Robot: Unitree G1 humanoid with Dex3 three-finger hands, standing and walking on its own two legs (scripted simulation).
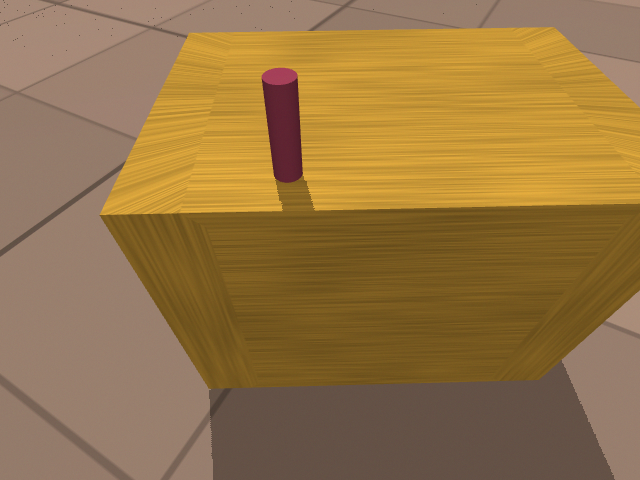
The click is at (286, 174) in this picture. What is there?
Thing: slim round
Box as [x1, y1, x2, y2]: [262, 68, 302, 182]
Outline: 273,68 267,70 262,74 262,84 274,176 278,180 289,182 298,179 302,173 297,76 296,73 291,69
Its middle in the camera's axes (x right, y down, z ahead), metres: -0.06 -0.17 +0.63
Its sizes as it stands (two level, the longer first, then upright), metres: 0.052 0.052 0.182
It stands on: a support 0.80 m high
